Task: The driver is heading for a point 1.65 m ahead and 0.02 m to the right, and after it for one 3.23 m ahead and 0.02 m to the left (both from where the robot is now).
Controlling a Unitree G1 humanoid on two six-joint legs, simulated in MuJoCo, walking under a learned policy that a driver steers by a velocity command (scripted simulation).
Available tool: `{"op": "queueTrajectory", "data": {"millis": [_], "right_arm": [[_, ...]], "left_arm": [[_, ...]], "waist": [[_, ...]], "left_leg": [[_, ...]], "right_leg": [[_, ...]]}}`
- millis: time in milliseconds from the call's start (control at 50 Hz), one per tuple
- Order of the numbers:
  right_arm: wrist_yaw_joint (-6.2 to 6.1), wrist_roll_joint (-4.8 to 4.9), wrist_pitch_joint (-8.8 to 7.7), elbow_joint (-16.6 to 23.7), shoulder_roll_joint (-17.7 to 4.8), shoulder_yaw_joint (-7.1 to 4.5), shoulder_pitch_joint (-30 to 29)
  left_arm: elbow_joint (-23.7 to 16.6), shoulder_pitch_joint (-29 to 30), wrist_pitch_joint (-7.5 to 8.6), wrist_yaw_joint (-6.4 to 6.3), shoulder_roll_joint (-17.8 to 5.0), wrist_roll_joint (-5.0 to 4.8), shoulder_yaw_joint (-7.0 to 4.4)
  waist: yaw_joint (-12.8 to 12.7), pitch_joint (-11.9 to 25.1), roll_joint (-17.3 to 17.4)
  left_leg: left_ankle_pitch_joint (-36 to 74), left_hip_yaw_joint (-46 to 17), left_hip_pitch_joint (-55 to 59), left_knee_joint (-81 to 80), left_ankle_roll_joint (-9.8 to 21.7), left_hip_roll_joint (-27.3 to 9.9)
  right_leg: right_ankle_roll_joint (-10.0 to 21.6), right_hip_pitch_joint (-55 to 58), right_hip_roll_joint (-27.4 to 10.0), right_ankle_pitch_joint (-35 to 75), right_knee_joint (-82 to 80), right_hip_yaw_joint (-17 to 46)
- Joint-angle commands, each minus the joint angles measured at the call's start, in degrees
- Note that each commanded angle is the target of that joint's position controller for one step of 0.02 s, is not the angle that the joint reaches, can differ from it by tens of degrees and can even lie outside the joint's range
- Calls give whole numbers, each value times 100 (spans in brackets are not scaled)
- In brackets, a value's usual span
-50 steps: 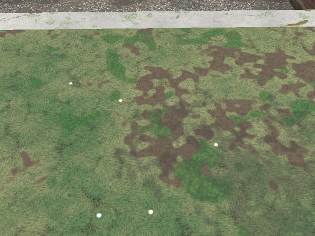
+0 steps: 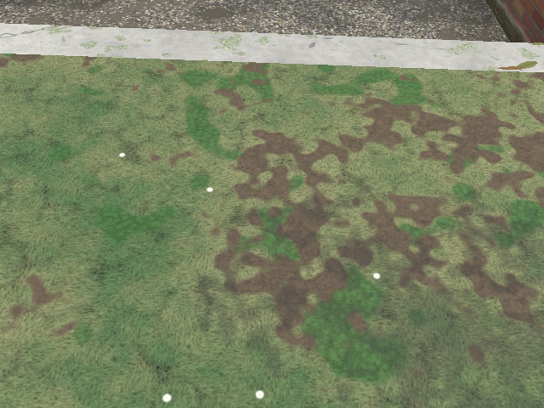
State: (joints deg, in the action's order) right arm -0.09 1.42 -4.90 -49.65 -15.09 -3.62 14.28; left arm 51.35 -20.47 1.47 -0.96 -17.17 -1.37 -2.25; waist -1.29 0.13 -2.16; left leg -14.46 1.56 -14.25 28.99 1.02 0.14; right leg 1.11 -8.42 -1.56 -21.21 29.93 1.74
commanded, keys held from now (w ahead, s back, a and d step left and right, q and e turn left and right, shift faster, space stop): w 1.00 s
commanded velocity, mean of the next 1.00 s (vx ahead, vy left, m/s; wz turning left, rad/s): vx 0.47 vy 0.00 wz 0.00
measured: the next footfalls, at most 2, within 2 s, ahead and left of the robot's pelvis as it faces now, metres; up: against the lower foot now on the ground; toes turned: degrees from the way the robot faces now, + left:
right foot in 0.46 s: +0.41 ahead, -0.12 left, +0.00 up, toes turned -1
left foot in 1.00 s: +0.71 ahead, +0.12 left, +0.00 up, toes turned +2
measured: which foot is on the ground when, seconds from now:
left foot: down 0.00-0.48, up 0.50-0.98, down 1.00-1.00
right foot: up 0.00-0.44, down 0.46-1.00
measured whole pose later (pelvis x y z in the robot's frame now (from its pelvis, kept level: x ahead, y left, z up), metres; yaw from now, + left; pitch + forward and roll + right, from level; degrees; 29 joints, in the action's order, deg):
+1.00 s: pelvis +0.54 +0.00 -0.01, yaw +0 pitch +2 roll -2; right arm 2.2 0.8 -5.9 -43.2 -14.2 -1.0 1.5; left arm 54.5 -23.4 2.8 0.0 -16.3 -0.9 -2.7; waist -4.5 -1.1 1.4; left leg -1.1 0.8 -28.3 27.2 3.2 -2.1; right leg 1.0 4.5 2.2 -23.2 17.2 -1.6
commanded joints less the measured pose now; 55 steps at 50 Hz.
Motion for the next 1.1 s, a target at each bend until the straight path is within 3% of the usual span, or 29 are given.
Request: {"op": "queueTrajectory", "data": {"millis": [20, 40, 60, 120, 180, 260, 320, 380, 420, 440, 460, 480, 500, 520, 540, 560, 580, 620, 700, 800, 900, 960, 980, 1000, 1020, 1040, 1060, 1080, 1100], "right_arm": [[32, -93, -76, -206, -1377, -313, 1848], [75, -103, -153, -110, -1050, -207, 1360], [91, -94, -202, -3, -764, -113, 982], [122, -145, -147, 73, -457, 38, 624], [56, -128, -83, -85, -525, 49, 1001], [-64, -127, -22, -176, -702, 55, 1153], [-93, -64, -18, -311, -791, 34, 1361], [-107, -24, 32, -356, -852, -19, 1257], [-113, -88, 104, -311, -996, -76, 1105], [-112, -134, 172, -282, -983, -72, 1019], [-118, -183, 200, -206, -887, -15, 1022], [-37, -193, 116, -115, -146, 191, 1833], [6, -114, -36, -284, -99, 240, 1869], [44, 86, -150, -66, -703, 66, 1243], [32, 149, -209, 112, -836, 46, 698], [-6, 79, -214, 174, -773, 40, 435], [-41, -1, -155, 149, -722, 4, 503], [-57, -51, -13, 59, -459, 40, 763], [-100, -147, 76, 362, -480, 33, 46], [10, -116, -60, 668, -293, 122, -1050], [188, -43, -129, 1007, -375, 144, -1780], [251, -43, -157, 1007, -603, 66, -1471], [237, -49, -162, 862, -760, -24, -922], [189, -66, -158, 582, -1054, -168, 22], [143, -186, -138, 426, -1557, -297, 917], [171, -122, -92, 301, -1582, -306, 1210], [163, -81, -90, 329, -1048, -151, 1071], [145, -79, -89, 423, -919, -95, 550], [145, -119, -93, 494, -817, -62, 150]], "left_arm": [[-868, 805, 272, 45, -75, -27, 39], [-843, 805, 360, 44, -489, -148, -57], [-802, 793, 413, 90, -590, -187, -90], [-693, 876, 441, 190, -515, 17, -128], [-777, 1133, 376, 259, -266, 67, -72], [-1165, 2114, 388, 273, -23, 47, 47], [-1334, 2515, 410, 326, -69, -1, 58], [-1420, 2532, 450, 398, -254, 0, 8], [-1294, 1977, 445, 387, -493, 12, -104], [-1057, 1156, 422, 347, -690, 1, -226], [-799, 163, 386, 282, -919, 5, -331], [-639, -576, 355, 253, -1460, 166, -467], [-555, -635, 341, 277, -1078, 108, -358], [-587, -102, 357, 274, -784, 67, -256], [-692, 409, 369, 264, -632, 79, -208], [-713, 766, 404, 287, -520, 128, -174], [-730, 969, 457, 304, -363, 194, -132], [-656, 1028, 509, 334, -313, 181, -131], [-411, 664, 547, 254, -554, 148, -184], [-203, 138, 447, 132, -738, 67, -199], [77, -357, 274, 104, -784, 28, -215], [88, -237, 177, 67, -903, 28, -262], [59, -107, 142, 62, -923, 41, -262], [6, -85, 122, 54, -781, 87, -198], [-165, -414, 189, 72, -373, 173, -48], [-85, -872, 316, 119, 130, 156, 108], [-135, -372, 423, 148, -567, -24, -59], [-317, 132, 492, 160, -764, -134, -117], [-357, 394, 514, 131, -722, -77, -116]], "waist": [[791, 71, 1936], [590, -389, 1108], [436, -664, 903], [272, -577, 746], [351, -495, 694], [563, -679, 659], [593, -829, 692], [361, -738, 690], [8, -211, 866], [-416, 327, 884], [-834, 998, 758], [-570, 2019, -600], [-567, 2502, -1151], [-503, 1399, -830], [-346, 673, -355], [-141, 206, 52], [90, 104, -48], [285, 61, -175], [204, -323, -34], [-192, -423, 47], [-371, -519, 13], [-62, -234, -175], [273, 113, -218], [688, 756, -127], [782, 1696, 640], [633, 2283, 1795], [796, 1776, 1253], [671, 951, 1015], [515, 534, 598]], "left_leg": [[-1957, -4267, 2436, -2011, 1392, -2246], [-2527, -4218, 2064, -2099, 1524, -2325], [-2224, -3545, 1928, -2104, 1320, -2041], [-10, -1953, 1667, -2176, 874, -1350], [1534, -1210, 1592, -2194, 944, -1128], [1721, -700, 1127, -2390, 914, -950], [1638, -661, 1240, -2452, 934, -1160], [2340, -620, 1865, -2097, 810, -1432], [4170, -542, 2167, -1301, 686, -1440], [5019, -379, 2064, -301, 578, -1244], [4482, -275, 1170, 1055, 412, -1018], [1916, -96, -1211, 3458, 39, -136], [-1657, -850, -2001, 4576, 22, 397], [-1480, -993, -2613, 5013, 141, 16], [-958, -783, -2621, 4845, 225, -304], [-508, -665, -2419, 4450, 218, -557], [-210, -706, -2032, 4122, 219, -770], [-18, -661, -1642, 3864, 136, -872], [801, -561, -2314, 2821, -121, -993], [2238, -238, -2102, 842, -165, -688], [1844, -278, -2387, 84, 4, -515], [1124, -162, -1787, -119, 239, -302], [1079, 13, -972, -248, 376, -113], [1244, -21, 444, -192, 584, -153], [1174, -1736, 2693, 38, 1212, -1458], [98, -4010, 3910, -724, 1800, -2314], [-439, -3907, 3593, -1034, 1550, -2139], [-68, -3067, 2753, -1194, 1343, -1977], [533, -2500, 1961, -1374, 1265, -1764]], "right_leg": [[132, -3493, 485, -1179, 2834, 32], [246, -3953, 17, -900, 3566, 456], [358, -4131, -214, -230, 3670, 489], [282, -3741, -563, 903, 3185, 238], [2, -3693, -512, 1447, 2678, -96], [-189, -3142, -277, 2299, 989, -353], [-96, -2822, -142, 2579, 319, -332], [177, -2701, -106, 2302, -14, -200], [381, -1870, 166, 1883, 47, -373], [541, -844, 369, 1809, 20, -541], [766, 785, 21, 1839, 175, -194], [1681, 3230, -1535, 662, 9, 2368], [1903, 3448, -2036, -236, -1208, 4335], [1586, 2590, -1863, -624, -1463, 3754], [1409, 1588, -1687, -273, -1605, 2903], [1321, 669, -1474, 415, -1803, 2251], [1217, 145, -1224, 927, -1945, 1753], [1285, -365, -1031, 1312, -2232, 1290], [1378, -461, -967, 1845, -2517, 764], [1091, -130, -743, 2079, -2501, 225], [1047, 1037, -1173, 2393, -2048, 353], [884, 1486, -1315, 3610, -1429, 384], [783, 1425, -1160, 4549, -768, 235], [618, 933, -846, 4708, 368, 9], [319, -905, -294, 3077, 2393, -280], [91, -2637, 573, -1057, 3858, 64], [195, -3256, 259, -1153, 4409, 613], [254, -3491, -51, -600, 4351, 414], [227, -3305, -305, -84, 4073, 276]]}}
